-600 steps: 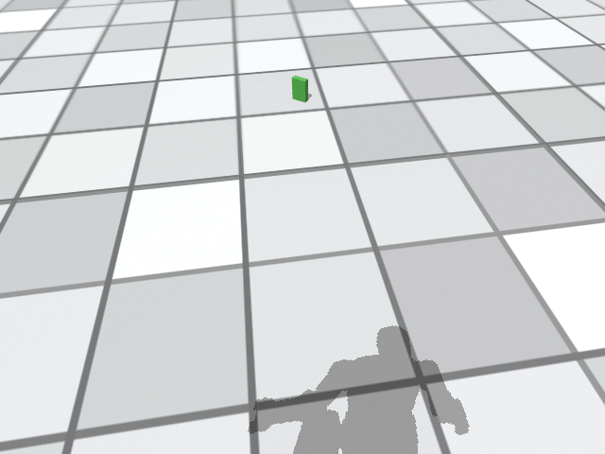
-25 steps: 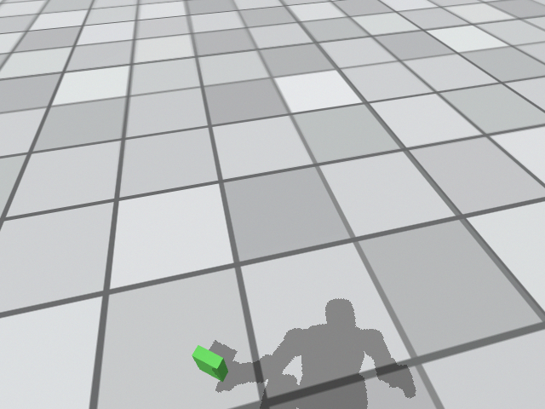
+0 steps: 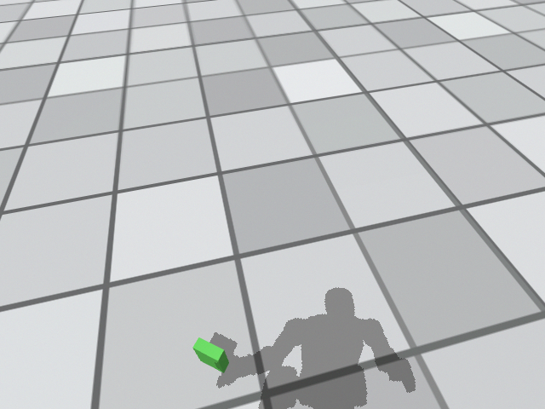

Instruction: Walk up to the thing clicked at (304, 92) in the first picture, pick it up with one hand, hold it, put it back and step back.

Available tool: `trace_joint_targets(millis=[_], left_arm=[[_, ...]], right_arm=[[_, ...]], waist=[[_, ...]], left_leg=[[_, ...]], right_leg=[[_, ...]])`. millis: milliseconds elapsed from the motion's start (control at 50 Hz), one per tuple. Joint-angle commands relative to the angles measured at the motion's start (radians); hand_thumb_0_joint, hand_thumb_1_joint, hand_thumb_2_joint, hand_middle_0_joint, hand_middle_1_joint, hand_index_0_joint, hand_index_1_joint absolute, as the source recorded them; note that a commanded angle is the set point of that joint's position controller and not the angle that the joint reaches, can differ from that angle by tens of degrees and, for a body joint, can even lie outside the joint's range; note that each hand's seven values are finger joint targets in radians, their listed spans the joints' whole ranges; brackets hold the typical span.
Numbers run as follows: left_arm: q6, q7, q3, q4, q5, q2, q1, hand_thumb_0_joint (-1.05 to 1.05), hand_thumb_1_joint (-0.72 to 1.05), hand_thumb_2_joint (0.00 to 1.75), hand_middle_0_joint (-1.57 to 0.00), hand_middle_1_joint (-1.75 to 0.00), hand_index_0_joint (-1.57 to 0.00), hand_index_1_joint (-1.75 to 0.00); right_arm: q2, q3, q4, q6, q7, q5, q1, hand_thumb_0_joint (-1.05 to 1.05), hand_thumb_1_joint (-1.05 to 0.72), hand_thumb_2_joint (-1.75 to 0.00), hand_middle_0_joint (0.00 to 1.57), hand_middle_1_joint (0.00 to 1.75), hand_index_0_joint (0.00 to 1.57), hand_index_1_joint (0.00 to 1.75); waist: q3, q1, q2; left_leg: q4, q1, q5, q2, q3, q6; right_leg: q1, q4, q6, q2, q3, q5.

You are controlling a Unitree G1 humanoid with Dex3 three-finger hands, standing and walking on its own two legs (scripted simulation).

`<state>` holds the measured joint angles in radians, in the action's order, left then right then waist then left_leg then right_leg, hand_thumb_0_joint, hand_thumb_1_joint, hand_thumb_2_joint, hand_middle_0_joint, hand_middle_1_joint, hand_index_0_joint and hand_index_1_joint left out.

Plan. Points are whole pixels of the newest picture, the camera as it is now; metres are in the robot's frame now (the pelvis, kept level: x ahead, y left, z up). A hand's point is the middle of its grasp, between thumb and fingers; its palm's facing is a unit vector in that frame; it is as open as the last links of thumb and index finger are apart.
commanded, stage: stand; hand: left
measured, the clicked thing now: (211, 355) +0.42 +0.25 -0.71
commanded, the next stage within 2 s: walk up in 0.90 s
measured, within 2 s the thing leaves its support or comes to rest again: neither
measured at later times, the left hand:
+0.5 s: hand out of the picture +0.06 +0.26 -0.15, palm faces -0.02 -0.94 -0.35, open 7.4 cm
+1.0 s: hand out of the picture +0.06 +0.27 -0.16, palm faces +0.01 -0.93 -0.36, open 7.4 cm
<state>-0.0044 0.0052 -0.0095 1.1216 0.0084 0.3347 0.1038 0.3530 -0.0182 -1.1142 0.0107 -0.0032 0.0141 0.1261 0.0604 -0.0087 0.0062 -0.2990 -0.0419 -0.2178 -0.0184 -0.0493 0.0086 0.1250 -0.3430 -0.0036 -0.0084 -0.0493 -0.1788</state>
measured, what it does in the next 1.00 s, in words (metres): stands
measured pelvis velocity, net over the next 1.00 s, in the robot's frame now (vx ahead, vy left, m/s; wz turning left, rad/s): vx -0.02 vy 0.01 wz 0.02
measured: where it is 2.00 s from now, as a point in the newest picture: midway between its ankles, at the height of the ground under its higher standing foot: outside the picture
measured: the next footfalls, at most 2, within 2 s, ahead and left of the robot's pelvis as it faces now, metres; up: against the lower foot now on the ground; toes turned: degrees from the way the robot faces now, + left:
left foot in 1.28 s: -0.09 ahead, +0.15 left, +0.00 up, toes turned +0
right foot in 1.74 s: -0.17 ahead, -0.09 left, +0.00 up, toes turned +0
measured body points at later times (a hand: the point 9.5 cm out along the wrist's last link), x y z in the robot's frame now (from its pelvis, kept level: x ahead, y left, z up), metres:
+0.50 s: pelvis -0.01 +0.00 +0.00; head +0.00 +0.00 +0.45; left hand +0.06 +0.31 -0.13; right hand +0.07 -0.30 -0.13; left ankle -0.03 +0.12 -0.75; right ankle +0.01 -0.12 -0.75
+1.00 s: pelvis -0.02 +0.01 +0.00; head +0.01 +0.01 +0.44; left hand +0.05 +0.32 -0.13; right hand +0.06 -0.30 -0.14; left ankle -0.03 +0.12 -0.75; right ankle +0.01 -0.12 -0.75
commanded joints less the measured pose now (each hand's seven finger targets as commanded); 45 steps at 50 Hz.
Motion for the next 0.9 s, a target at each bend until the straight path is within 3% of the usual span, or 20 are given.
trace_joint_targets(millis=[0, 140, 300, 480, 700, 860, 880], left_arm=[[-0.025, -0.017, -0.036, -0.064, -0.001, 0.224, -0.030, 0.00, 0.90, 0.90, -0.20, -0.30, -0.20, -0.30], [-0.026, -0.018, -0.030, -0.064, -0.001, 0.223, -0.032, 0.00, 0.90, 0.90, -0.20, -0.30, -0.20, -0.30], [-0.031, -0.018, -0.027, -0.068, 0.000, 0.230, -0.033, 0.00, 0.90, 0.90, -0.20, -0.30, -0.20, -0.30], [-0.030, -0.018, -0.024, -0.066, -0.001, 0.230, -0.023, 0.00, 0.90, 0.90, -0.20, -0.30, -0.20, -0.30], [-0.029, -0.016, -0.023, -0.061, 0.002, 0.234, -0.014, 0.00, 0.90, 0.90, -0.20, -0.30, -0.20, -0.30], [-0.029, -0.017, -0.020, -0.064, 0.000, 0.233, -0.010, 0.00, 0.90, 0.90, -0.20, -0.30, -0.20, -0.30], [-0.012, -0.024, -0.067, -0.089, -0.010, 0.282, -0.022, 0.00, 0.90, 0.90, -0.20, -0.30, -0.20, -0.30]], right_arm=[[0.207, -0.033, 0.064, 0.019, 0.016, -0.007, -0.040, 0.00, -0.90, -0.90, 0.20, 0.30, 0.20, 0.30], [0.207, -0.026, 0.054, 0.015, 0.013, -0.005, -0.044, 0.00, -0.90, -0.90, 0.20, 0.30, 0.20, 0.30], [0.211, -0.028, 0.053, 0.019, 0.011, -0.002, -0.038, 0.00, -0.90, -0.90, 0.20, 0.30, 0.20, 0.30], [0.212, -0.030, 0.045, 0.017, 0.008, -0.003, -0.032, 0.00, -0.90, -0.90, 0.20, 0.30, 0.20, 0.30], [0.210, -0.031, 0.046, 0.019, 0.007, -0.003, -0.033, 0.00, -0.90, -0.90, 0.20, 0.30, 0.20, 0.30], [0.210, -0.027, 0.044, 0.020, 0.008, -0.005, -0.026, 0.00, -0.90, -0.90, 0.20, 0.30, 0.20, 0.30], [0.254, -0.051, 0.047, 0.000, 0.012, -0.010, -0.055, 0.00, -0.90, -0.90, 0.20, 0.30, 0.20, 0.30]], waist=[[-0.107, 0.005, -0.012], [-0.070, 0.007, -0.015], [-0.096, 0.001, -0.018], [-0.062, 0.004, -0.021], [-0.073, 0.006, -0.021], [-0.077, 0.006, -0.012], [0.032, 0.022, -0.035]], left_leg=[[0.033, 0.035, 0.221, -0.125, 0.094, -0.031], [0.048, 0.000, 0.133, -0.120, 0.100, -0.030], [0.040, 0.015, 0.172, -0.125, 0.104, -0.030], [0.055, -0.019, 0.103, -0.120, 0.116, -0.032], [0.056, -0.024, 0.093, -0.116, 0.124, -0.031], [0.051, -0.024, 0.147, -0.116, 0.124, -0.032], [-0.045, -0.079, 0.331, -0.112, 0.128, -0.047]], right_leg=[[-0.023, 0.034, 0.029, 0.122, -0.078, 0.282], [-0.006, 0.060, 0.023, 0.121, -0.080, 0.203], [-0.015, 0.053, 0.027, 0.131, -0.079, 0.238], [0.005, 0.070, 0.025, 0.123, -0.076, 0.140], [-0.002, 0.064, 0.025, 0.125, -0.073, 0.120], [-0.014, 0.051, 0.026, 0.129, -0.069, 0.179], [0.073, -0.042, 0.028, 0.115, -0.068, 0.365]])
